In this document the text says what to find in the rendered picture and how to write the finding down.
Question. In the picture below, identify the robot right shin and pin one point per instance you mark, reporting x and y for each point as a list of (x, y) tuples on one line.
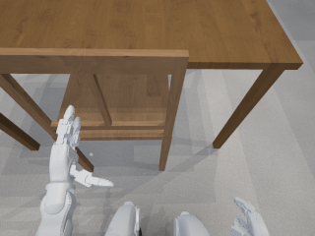
[(185, 212)]

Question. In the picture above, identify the chair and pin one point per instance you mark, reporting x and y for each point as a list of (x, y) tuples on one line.
[(119, 94)]

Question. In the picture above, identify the left robot hand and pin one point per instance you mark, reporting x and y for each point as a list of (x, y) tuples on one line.
[(63, 154)]

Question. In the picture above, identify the right robot thigh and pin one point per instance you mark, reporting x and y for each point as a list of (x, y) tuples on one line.
[(188, 225)]

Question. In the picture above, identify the left robot forearm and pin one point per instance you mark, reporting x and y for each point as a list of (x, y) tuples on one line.
[(56, 209)]

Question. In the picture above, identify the table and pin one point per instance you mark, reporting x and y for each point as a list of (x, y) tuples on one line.
[(218, 34)]

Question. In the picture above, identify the right robot hand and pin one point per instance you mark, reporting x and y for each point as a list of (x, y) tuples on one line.
[(254, 225)]

